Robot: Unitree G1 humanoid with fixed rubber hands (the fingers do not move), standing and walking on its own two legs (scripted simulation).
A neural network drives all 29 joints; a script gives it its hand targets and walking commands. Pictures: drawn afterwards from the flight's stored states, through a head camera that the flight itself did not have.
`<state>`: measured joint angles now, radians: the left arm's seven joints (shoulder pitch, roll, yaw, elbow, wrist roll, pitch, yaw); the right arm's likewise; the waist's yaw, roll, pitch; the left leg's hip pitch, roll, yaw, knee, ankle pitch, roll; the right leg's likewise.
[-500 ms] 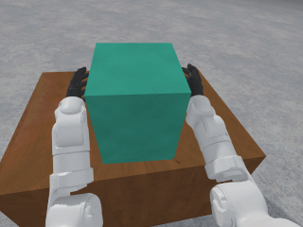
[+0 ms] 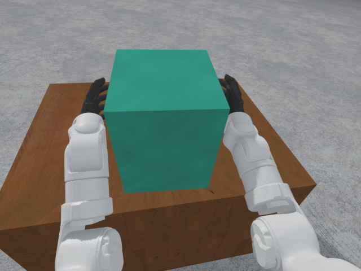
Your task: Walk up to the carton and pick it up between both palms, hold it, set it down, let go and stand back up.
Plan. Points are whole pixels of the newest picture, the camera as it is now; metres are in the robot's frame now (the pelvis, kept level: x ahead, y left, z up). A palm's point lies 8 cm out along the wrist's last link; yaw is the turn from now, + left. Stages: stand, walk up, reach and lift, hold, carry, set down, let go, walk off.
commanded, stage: hold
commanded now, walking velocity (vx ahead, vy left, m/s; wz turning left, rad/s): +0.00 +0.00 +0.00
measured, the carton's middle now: (164, 122) +0.39 +0.01 +0.15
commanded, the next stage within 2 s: set down in 0.12 s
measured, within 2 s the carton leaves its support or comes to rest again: neither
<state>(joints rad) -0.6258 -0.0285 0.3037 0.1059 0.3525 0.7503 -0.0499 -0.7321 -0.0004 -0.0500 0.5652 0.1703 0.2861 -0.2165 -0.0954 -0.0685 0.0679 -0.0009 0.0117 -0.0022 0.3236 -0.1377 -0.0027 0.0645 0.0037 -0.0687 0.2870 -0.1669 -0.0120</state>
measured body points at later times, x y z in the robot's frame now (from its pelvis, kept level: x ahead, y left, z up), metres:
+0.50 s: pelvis +0.01 +0.00 +0.00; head -0.03 +0.03 +0.45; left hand +0.39 +0.16 +0.19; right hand +0.39 -0.14 +0.19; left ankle +0.04 +0.12 -0.75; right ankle +0.01 -0.11 -0.75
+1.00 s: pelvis +0.03 -0.01 +0.00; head +0.03 +0.02 +0.45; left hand +0.42 +0.13 +0.13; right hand +0.41 -0.16 +0.14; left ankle +0.04 +0.12 -0.75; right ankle +0.01 -0.11 -0.75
